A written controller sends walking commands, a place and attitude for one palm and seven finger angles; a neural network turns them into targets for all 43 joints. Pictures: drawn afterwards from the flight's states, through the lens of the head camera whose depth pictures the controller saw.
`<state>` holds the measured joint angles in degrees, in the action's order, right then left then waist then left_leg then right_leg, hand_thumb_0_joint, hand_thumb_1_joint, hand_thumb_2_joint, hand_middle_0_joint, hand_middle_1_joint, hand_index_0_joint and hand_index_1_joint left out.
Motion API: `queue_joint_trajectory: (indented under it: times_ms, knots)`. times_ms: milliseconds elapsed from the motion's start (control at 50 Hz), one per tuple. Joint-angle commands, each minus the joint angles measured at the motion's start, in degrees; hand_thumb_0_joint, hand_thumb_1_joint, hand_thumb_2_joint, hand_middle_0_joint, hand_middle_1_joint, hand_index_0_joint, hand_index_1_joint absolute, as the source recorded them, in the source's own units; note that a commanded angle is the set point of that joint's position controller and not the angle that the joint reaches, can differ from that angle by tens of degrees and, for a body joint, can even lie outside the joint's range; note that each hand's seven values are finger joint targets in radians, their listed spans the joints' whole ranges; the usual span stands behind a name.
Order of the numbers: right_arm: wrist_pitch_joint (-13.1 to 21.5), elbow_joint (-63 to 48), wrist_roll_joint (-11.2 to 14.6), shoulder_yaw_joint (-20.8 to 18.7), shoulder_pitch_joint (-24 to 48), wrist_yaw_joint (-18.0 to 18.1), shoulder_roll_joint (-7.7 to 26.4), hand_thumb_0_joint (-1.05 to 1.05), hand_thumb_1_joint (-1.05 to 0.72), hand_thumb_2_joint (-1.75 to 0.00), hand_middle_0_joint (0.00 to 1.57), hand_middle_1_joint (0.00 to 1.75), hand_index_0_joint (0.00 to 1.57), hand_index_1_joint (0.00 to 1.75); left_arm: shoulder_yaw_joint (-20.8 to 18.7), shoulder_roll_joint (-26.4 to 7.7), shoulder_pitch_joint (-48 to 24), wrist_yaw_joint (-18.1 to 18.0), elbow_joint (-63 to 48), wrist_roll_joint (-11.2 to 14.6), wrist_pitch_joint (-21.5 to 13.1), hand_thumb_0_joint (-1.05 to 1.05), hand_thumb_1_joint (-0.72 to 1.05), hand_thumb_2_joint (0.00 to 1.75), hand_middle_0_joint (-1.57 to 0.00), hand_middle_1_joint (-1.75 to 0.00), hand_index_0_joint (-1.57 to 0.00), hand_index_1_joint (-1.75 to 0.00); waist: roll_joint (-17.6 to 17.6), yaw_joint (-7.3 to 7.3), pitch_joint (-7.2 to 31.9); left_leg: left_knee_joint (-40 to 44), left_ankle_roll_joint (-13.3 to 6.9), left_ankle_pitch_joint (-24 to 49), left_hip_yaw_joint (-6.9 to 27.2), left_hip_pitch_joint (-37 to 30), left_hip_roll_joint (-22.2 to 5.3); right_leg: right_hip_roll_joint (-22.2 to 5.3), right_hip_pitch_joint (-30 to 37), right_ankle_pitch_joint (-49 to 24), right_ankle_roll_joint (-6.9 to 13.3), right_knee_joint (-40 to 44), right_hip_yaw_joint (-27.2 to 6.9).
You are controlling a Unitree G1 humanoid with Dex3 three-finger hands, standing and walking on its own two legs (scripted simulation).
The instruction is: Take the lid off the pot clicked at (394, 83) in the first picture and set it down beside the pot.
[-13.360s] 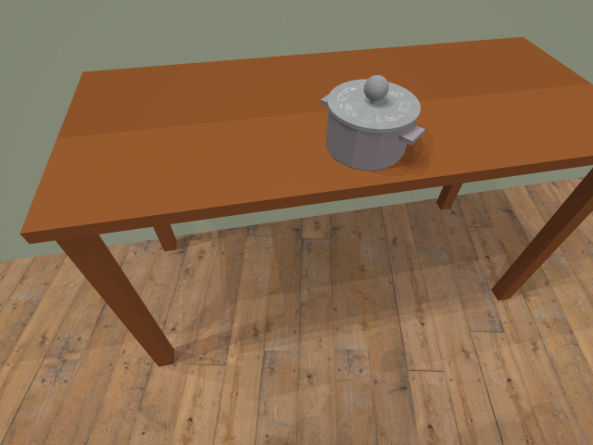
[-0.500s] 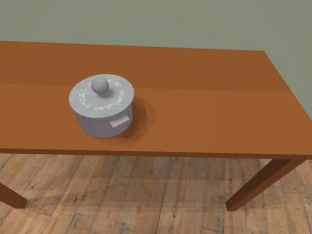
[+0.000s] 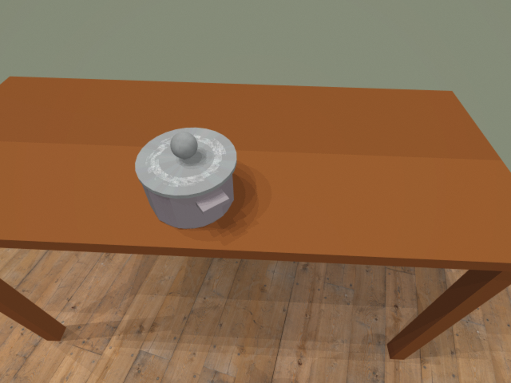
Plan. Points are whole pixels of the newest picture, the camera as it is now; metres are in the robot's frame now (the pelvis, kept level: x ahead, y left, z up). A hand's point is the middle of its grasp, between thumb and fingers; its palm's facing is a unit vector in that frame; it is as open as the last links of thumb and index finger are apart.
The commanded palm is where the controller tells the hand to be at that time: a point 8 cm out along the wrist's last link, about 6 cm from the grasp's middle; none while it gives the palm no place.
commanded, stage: lift the closed hand beside the body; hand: left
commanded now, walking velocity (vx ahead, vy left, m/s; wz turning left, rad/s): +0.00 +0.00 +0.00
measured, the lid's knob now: (184, 145) +0.47 +0.17 +0.12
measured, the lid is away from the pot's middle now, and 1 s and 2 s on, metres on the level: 0.00 0.00 0.00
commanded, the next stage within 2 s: raise the hand higher, near the body in 0.50 s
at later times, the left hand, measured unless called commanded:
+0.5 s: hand out of the picture +0.10 +0.19 +0.00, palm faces +0.26 -0.92 -0.29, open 3.1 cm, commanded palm +0.06 +0.24 +0.04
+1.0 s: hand (100, 368) +0.13 +0.20 +0.07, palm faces +0.26 -0.88 -0.40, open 3.1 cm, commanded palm +0.08 +0.24 +0.10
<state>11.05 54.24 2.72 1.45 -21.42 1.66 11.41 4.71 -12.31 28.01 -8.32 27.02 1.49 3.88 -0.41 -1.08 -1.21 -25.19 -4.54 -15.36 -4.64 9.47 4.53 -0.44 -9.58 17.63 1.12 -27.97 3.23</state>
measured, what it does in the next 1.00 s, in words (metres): stands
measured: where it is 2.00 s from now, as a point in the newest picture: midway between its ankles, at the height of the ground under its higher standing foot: outside the picture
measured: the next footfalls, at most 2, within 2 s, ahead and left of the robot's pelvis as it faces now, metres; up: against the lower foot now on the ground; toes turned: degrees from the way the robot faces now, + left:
none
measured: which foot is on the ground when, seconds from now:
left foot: down 0.00-1.00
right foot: down 0.00-1.00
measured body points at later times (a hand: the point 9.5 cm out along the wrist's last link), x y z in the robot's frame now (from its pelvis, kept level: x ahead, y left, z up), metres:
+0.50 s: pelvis -0.03 -0.03 +0.00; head -0.04 -0.04 +0.45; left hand +0.08 +0.23 +0.02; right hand +0.19 -0.24 -0.05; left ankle -0.02 +0.06 -0.74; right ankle -0.03 -0.11 -0.74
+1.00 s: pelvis -0.01 -0.03 +0.01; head -0.03 -0.05 +0.46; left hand +0.11 +0.24 +0.09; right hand +0.18 -0.26 -0.07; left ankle -0.02 +0.06 -0.74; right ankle -0.03 -0.11 -0.74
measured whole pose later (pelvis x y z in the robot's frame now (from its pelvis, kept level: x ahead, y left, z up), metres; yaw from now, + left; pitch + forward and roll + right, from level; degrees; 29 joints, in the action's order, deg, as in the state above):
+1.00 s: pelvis -0.01 -0.03 +0.01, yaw +0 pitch -4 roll +0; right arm 6.8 35.6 0.7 -0.7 -10.7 3.0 13.3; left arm -9.7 -16.8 39.3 -3.6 -16.3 2.1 -6.4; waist -3.5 -2.8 -1.6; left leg -23.2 -2.6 -13.2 -3.0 6.4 1.2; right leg 3.2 -3.8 13.0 3.7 -20.3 4.7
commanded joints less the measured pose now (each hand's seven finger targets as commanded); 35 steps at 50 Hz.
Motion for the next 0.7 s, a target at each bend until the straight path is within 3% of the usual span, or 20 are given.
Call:
queue_joint_trajectory:
  times_ms: [0,20,60,100,120,160,200,220,260,320,340,360,420,440,500,520,600,680]
  knots:
    - [5.42,-14.68,-1.37,-3.05,8.88,-2.05,9.49,0.00,-0.90,-0.90,0.20,0.30,0.20,0.30,3.49,5.74,0.97,1.16,-8.39,-2.58,-2.45,0.00,0.90,0.90,-0.51,-0.64,-0.51,-0.64,8.34,0.39,-0.21,3.43,5.24,22.00,12.07,-1.29,-8.44,0.73,-7.93,-8.09,0.86,2.88,1.37]
    - [4.18,-16.72,-1.46,-3.87,10.33,-2.45,9.81,0.00,-0.90,-0.90,0.20,0.30,0.20,0.30,-1.46,2.11,5.82,1.66,-7.63,-2.81,-3.37,0.00,0.90,0.90,-0.55,-0.68,-0.55,-0.68,10.06,-1.20,1.22,2.73,5.47,22.03,10.78,0.35,-8.17,0.46,-5.53,-10.41,1.15,3.62,1.46]
    - [2.05,-21.19,-2.04,-4.48,12.74,-3.00,9.30,0.00,-0.90,-0.90,0.20,0.30,0.20,0.30,-6.32,-1.63,12.78,3.39,-16.17,-1.97,-5.74,0.00,0.90,0.90,-0.64,-0.78,-0.64,-0.78,11.51,-2.81,2.79,2.55,5.23,19.31,8.76,1.58,-7.14,-0.29,-2.63,-11.14,0.79,4.17,0.49]
    - [0.53,-25.32,-1.71,-4.39,15.28,-2.75,8.79,0.00,-0.90,-0.90,0.20,0.30,0.20,0.30,-8.39,-3.56,13.14,4.69,-23.25,-1.18,-7.43,0.00,0.90,0.90,-0.73,-0.88,-0.73,-0.88,9.09,-2.33,0.44,3.10,4.25,12.70,7.17,3.40,-6.43,-0.70,-2.86,-8.80,0.69,5.08,-0.54]
    - [-0.49,-26.24,-1.37,-4.57,16.02,-2.42,8.89,0.00,-0.90,-0.90,0.20,0.30,0.20,0.30,-11.24,-5.87,12.33,4.66,-24.16,-0.86,-8.23,0.00,0.90,0.90,-0.77,-0.92,-0.77,-0.92,7.08,-1.87,-0.92,3.13,4.26,10.70,6.75,4.16,-6.41,-0.82,-3.31,-8.29,0.90,5.89,-0.72]
    - [-1.68,-28.90,-1.07,-3.97,16.52,-1.65,8.12,0.00,-0.90,-0.90,0.20,0.30,0.20,0.30,-11.25,-6.08,7.51,5.30,-29.44,-0.13,-9.89,0.00,0.90,0.90,-0.86,-1.02,-0.86,-1.02,1.10,-1.01,-2.37,3.17,3.77,5.59,5.88,4.62,-5.62,-1.01,-4.95,-5.91,0.87,6.82,-1.71]
    - [-2.42,-30.47,-1.11,-3.32,16.36,-0.74,7.43,0.00,-0.90,-0.90,0.20,0.30,0.20,0.30,-11.50,-6.47,4.50,5.43,-33.45,0.30,-10.93,0.00,0.90,0.90,-0.95,-1.12,-0.95,-1.12,-2.18,-0.49,-1.58,3.50,3.28,2.37,5.77,3.42,-5.30,-0.72,-5.38,-4.06,0.76,7.79,-2.34]
    - [-2.71,-30.97,-1.06,-3.38,16.46,-0.32,7.55,0.00,-0.90,-0.90,0.20,0.30,0.20,0.30,-13.18,-8.56,2.13,5.08,-36.21,0.42,-11.59,0.00,0.90,0.90,-0.99,-1.16,-0.99,-1.16,-2.61,-0.10,-1.08,3.08,3.10,1.24,5.48,3.03,-5.13,-0.70,-5.96,-3.17,0.64,9.03,-2.62]
    - [-2.58,-32.14,-1.42,-2.81,16.09,0.35,6.77,0.00,-0.90,-0.90,0.20,0.30,0.20,0.30,-11.81,-7.18,1.48,4.94,-40.54,0.81,-12.08,0.00,0.90,0.90,-1.08,-1.26,-1.08,-1.26,-5.60,-0.07,1.18,3.31,2.85,0.68,5.71,0.90,-4.90,-0.69,-4.62,-2.67,0.80,9.31,-2.96]
    - [-2.78,-32.14,-1.76,-2.64,15.76,0.81,7.06,0.00,-0.90,-0.90,0.20,0.30,0.20,0.30,-11.92,-7.09,3.63,4.64,-40.96,0.96,-11.61,0.00,0.90,0.90,-1.21,-1.40,-1.21,-1.40,-2.27,0.21,2.14,2.24,2.25,3.27,5.34,-0.47,-4.73,-0.37,-4.55,-4.59,0.57,10.34,-2.94]
    - [-2.83,-32.31,-1.81,-2.44,15.98,0.90,7.02,0.00,-0.90,-0.90,0.20,0.30,0.20,0.30,-10.49,-5.60,2.96,4.83,-41.58,1.08,-11.61,0.00,0.90,0.90,-1.26,-1.45,-1.26,-1.45,-1.65,0.46,1.98,2.34,2.24,3.39,5.49,-0.39,-4.58,-0.23,-4.18,-4.64,0.53,10.52,-2.86]
    - [-2.61,-32.48,-1.85,-2.52,15.94,1.04,7.22,0.00,-0.90,-0.90,0.20,0.30,0.20,0.30,-11.20,-7.05,2.16,4.70,-43.54,0.93,-11.78,0.00,0.90,0.90,-1.30,-1.50,-1.30,-1.50,-2.40,0.36,2.66,2.35,2.09,3.89,5.59,-1.04,-4.57,-0.46,-3.67,-5.02,0.53,10.49,-3.25]
    - [-2.46,-31.43,-2.00,-2.64,16.54,1.35,7.25,0.00,-0.90,-0.90,0.20,0.30,0.20,0.30,-14.89,-9.84,5.42,4.10,-44.06,0.81,-11.44,0.00,0.90,0.90,-1.30,-1.50,-1.30,-1.50,-1.48,-0.63,2.51,2.04,2.00,6.00,5.25,-1.87,-4.49,-0.54,-2.45,-6.54,0.44,11.51,-3.40]
    - [-2.30,-31.70,-2.09,-2.31,16.96,1.37,6.89,0.00,-0.90,-0.90,0.20,0.30,0.20,0.30,-13.65,-8.57,4.99,4.25,-45.66,1.01,-11.58,0.00,0.90,0.90,-1.30,-1.50,-1.30,-1.50,-2.35,-0.50,1.97,2.43,2.01,6.01,5.37,-1.73,-4.38,-0.68,-2.05,-6.55,0.47,11.72,-3.33]
    - [-1.98,-30.74,-2.22,-2.45,17.49,1.53,6.63,0.00,-0.90,-0.90,0.20,0.30,0.20,0.30,-15.61,-9.83,8.04,4.12,-46.33,0.97,-11.36,0.00,0.90,0.90,-1.30,-1.50,-1.30,-1.50,-0.72,-1.39,2.25,3.04,1.85,8.23,5.62,-2.37,-4.67,-0.93,-0.16,-8.44,0.33,11.58,-3.36]
    - [-2.07,-30.21,-2.10,-2.74,17.86,1.45,6.79,0.00,-0.90,-0.90,0.20,0.30,0.20,0.30,-17.96,-11.46,9.63,3.91,-45.99,0.82,-11.31,0.00,0.90,0.90,-1.30,-1.50,-1.30,-1.50,-0.28,-1.88,1.93,2.79,1.89,8.68,5.60,-2.69,-4.75,-0.71,-0.29,-8.41,0.41,12.13,-3.44]
    - [-1.41,-29.66,-2.19,-2.74,18.61,1.38,6.32,0.00,-0.90,-0.90,0.20,0.30,0.20,0.30,-17.23,-10.54,11.16,4.12,-49.02,0.73,-11.77,0.00,0.90,0.90,-1.30,-1.50,-1.30,-1.50,-1.34,-2.03,1.62,3.40,1.79,10.19,5.54,-3.39,-4.87,-1.15,0.70,-9.47,0.20,12.09,-3.40]
    - [-0.96,-28.86,-2.05,-3.24,18.86,1.45,6.44,0.00,-0.90,-0.90,0.20,0.30,0.20,0.30,-18.17,-11.13,12.15,4.07,-49.13,0.57,-12.27,0.00,0.90,0.90,-1.30,-1.50,-1.30,-1.50,0.69,-2.13,1.65,3.44,1.56,10.37,5.41,-4.00,-5.00,-1.15,0.54,-8.99,-0.08,12.55,-3.51]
